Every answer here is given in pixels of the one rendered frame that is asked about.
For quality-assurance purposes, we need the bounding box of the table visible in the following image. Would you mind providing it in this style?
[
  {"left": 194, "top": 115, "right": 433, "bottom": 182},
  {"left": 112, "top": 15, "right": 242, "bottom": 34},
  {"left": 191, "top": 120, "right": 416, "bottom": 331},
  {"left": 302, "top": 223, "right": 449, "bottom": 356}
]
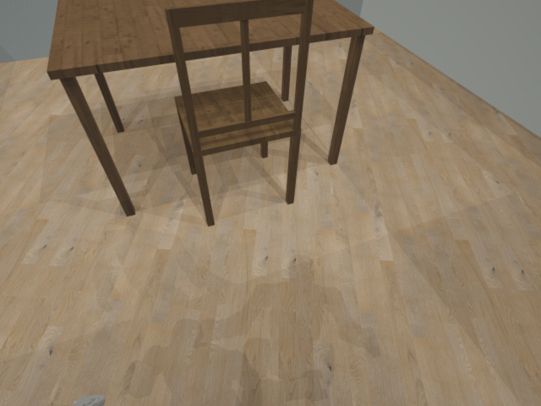
[{"left": 47, "top": 0, "right": 374, "bottom": 217}]

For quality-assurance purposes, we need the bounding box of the chair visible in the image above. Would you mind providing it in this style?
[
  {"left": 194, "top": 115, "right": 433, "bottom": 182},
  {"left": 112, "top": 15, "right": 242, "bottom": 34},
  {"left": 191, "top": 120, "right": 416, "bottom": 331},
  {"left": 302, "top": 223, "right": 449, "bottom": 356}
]
[{"left": 165, "top": 0, "right": 314, "bottom": 227}]

